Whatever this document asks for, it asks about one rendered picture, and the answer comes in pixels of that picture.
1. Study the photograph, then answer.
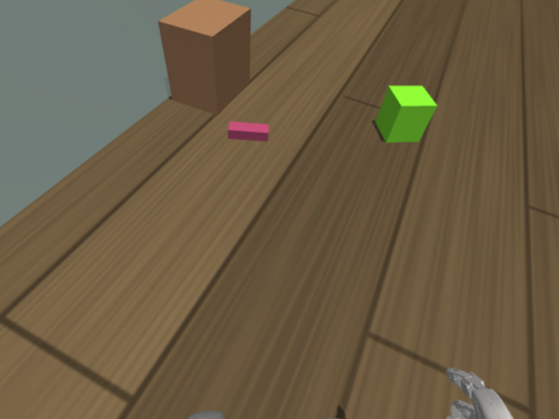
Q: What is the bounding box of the right robot hand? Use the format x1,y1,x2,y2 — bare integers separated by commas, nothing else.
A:
445,367,514,419

